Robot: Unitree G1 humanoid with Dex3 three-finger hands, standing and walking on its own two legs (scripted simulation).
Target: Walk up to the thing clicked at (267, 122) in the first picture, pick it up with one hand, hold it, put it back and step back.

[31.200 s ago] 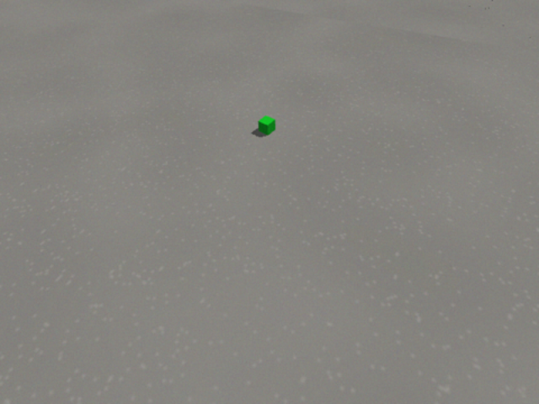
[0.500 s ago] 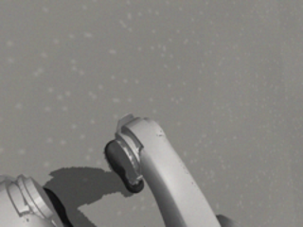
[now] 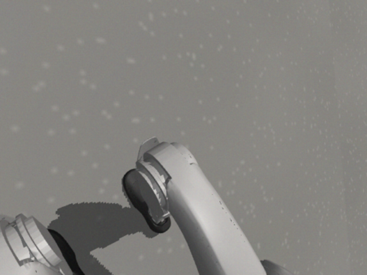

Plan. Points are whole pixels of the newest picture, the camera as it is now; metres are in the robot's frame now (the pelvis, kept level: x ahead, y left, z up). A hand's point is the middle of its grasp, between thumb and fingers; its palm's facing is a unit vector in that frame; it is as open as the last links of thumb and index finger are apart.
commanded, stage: open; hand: left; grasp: from above
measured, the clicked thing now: out of the picture +0.50 +0.32 -0.30
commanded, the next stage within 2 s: withdraw in 0.64 s
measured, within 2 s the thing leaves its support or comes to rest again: neither
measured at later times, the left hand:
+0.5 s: hand out of the picture +0.48 +0.32 -0.25, palm faces -0.08 -0.42 -0.90, open 13.1 cm
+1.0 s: hand out of the picture +0.50 +0.32 -0.24, palm faces -0.05 -0.42 -0.91, open 13.6 cm
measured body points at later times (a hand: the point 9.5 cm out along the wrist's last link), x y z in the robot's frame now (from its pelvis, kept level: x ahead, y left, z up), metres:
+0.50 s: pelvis +0.00 +0.00 +0.00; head +0.32 +0.10 +0.30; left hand +0.49 +0.33 -0.20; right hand -0.02 -0.24 -0.04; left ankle +0.06 +0.13 -0.31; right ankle +0.12 -0.11 -0.31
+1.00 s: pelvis +0.00 +0.00 +0.01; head +0.32 +0.10 +0.30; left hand +0.50 +0.34 -0.18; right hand -0.02 -0.24 -0.04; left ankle +0.06 +0.13 -0.31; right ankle +0.12 -0.11 -0.31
